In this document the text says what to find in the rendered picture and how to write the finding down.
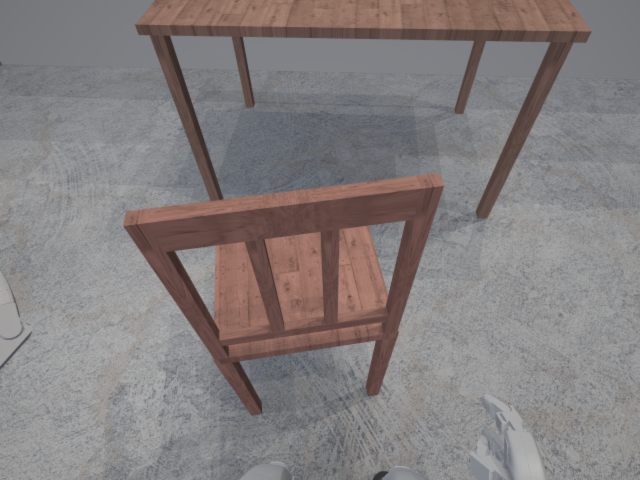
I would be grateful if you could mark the chair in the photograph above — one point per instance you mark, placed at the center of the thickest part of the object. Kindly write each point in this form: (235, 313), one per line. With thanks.
(295, 271)

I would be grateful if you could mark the table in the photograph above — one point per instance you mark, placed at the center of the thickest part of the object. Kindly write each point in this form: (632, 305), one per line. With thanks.
(555, 21)

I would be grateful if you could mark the right robot shin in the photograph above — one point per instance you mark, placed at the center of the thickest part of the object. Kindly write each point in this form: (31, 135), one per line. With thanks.
(398, 468)

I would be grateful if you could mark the robot shin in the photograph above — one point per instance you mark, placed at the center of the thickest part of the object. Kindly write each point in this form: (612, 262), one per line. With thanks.
(279, 463)
(398, 468)

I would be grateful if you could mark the left robot hand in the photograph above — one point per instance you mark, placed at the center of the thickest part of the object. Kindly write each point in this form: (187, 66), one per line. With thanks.
(13, 332)

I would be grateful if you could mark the right robot hand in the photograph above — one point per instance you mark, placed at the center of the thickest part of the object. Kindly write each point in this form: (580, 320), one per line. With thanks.
(517, 455)

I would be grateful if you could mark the left robot shin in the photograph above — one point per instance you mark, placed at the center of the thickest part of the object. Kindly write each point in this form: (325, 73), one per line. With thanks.
(279, 463)

